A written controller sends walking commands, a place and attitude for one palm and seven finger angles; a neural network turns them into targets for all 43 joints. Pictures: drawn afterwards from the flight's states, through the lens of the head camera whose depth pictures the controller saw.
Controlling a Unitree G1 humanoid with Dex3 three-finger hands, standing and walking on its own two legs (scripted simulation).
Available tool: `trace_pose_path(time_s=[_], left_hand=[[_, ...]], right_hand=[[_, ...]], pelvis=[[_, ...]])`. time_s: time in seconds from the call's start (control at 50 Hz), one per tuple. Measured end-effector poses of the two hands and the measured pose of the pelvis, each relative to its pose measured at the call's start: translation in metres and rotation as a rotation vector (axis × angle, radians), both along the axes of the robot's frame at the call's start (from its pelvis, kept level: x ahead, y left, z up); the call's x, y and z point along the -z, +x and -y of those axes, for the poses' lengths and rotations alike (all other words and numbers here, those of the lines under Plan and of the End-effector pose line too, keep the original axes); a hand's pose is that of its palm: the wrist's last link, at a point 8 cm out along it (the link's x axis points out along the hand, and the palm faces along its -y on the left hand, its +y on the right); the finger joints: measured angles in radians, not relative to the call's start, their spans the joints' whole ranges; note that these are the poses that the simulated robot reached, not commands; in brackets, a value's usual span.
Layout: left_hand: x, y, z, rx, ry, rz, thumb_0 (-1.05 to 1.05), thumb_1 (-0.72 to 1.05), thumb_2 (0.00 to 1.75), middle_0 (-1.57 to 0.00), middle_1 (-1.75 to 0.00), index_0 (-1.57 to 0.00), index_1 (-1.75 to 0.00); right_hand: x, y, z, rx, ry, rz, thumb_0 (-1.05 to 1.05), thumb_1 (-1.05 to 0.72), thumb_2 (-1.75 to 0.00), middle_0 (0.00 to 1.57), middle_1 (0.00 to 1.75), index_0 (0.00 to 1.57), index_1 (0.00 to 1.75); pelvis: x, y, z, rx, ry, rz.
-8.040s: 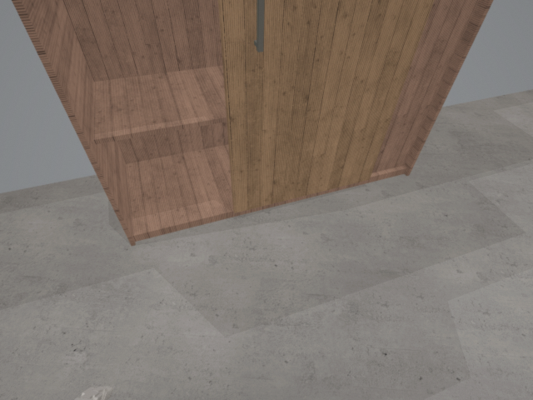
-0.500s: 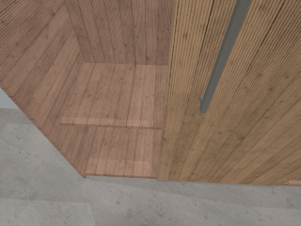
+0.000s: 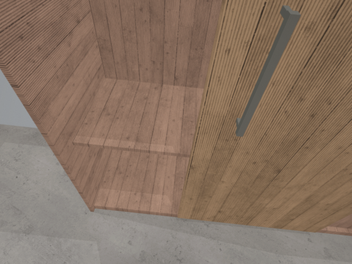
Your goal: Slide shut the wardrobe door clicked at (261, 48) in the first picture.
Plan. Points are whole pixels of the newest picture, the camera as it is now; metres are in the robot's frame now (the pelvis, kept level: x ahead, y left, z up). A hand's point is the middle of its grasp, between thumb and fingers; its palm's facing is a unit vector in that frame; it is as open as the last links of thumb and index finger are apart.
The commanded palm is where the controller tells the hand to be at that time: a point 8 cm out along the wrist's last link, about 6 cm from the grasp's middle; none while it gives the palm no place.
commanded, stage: come to a stop and stand still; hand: right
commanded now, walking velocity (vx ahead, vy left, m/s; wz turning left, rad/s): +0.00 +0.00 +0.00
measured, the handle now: (258, 83) +0.44 -0.13 +0.21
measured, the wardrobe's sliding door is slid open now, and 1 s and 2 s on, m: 0.47 0.47 0.47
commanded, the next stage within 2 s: look again from close up in 0.88 s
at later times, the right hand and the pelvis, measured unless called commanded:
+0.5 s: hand out of the picture +0.03 -0.16 -0.16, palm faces +0.00 +0.97 -0.25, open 7.4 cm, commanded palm none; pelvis +0.01 +0.02 +0.01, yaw +0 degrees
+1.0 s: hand out of the picture +0.02 -0.15 -0.16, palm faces +0.02 +0.97 -0.23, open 7.3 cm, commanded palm none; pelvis +0.01 +0.03 +0.01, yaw +0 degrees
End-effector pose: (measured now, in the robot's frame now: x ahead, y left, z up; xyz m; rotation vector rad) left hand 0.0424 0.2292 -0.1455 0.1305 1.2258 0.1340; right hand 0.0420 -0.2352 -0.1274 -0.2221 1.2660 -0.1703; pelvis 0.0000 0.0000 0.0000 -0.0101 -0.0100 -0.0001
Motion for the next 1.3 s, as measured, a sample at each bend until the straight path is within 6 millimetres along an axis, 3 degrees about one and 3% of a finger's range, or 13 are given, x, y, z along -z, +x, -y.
trace_pose_path(time_s=[0.2, 0.38, 0.54, 0.9, 1.3], left_hand=[[0.004, -0.032, 0.001, 0.013, -0.033, -0.098, 0.01, 0.93, 0.90, -0.20, -0.29, -0.20, -0.30], [0.006, -0.057, 0.002, 0.002, -0.055, -0.199, 0.01, 0.91, 0.90, -0.20, -0.29, -0.20, -0.30], [0.004, -0.057, -0.001, -0.006, -0.056, -0.223, 0.01, 0.91, 0.90, -0.20, -0.29, -0.20, -0.30], [0.001, -0.037, -0.010, -0.002, -0.040, -0.176, 0.01, 0.91, 0.90, -0.20, -0.29, -0.20, -0.30], [-0.003, -0.073, 0.004, -0.019, -0.058, -0.249, 0.01, 0.91, 0.90, -0.20, -0.29, -0.20, -0.30]], right_hand=[[-0.009, -0.017, -0.001, 0.003, -0.018, -0.050, 0.00, -0.91, -0.90, 0.20, 0.30, 0.20, 0.30], [-0.007, -0.022, -0.015, 0.014, -0.006, -0.093, 0.00, -0.91, -0.90, 0.20, 0.30, 0.20, 0.30], [-0.003, -0.020, -0.028, 0.021, 0.011, -0.106, 0.01, -0.92, -0.90, 0.21, 0.30, 0.20, 0.30], [-0.001, -0.022, -0.037, 0.038, 0.022, -0.093, 0.01, -0.92, -0.90, 0.20, 0.30, 0.20, 0.30], [0.002, -0.045, -0.041, 0.051, 0.048, -0.135, 0.00, -0.91, -0.90, 0.20, 0.30, 0.20, 0.30]], pelvis=[[-0.006, -0.001, -0.006, -0.007, -0.011, -0.007], [-0.007, 0.005, -0.015, -0.002, -0.013, -0.008], [-0.008, 0.011, -0.022, 0.002, -0.010, -0.008], [-0.010, 0.014, -0.031, 0.007, -0.003, 0.001], [-0.011, 0.007, -0.027, 0.006, -0.001, 0.002]])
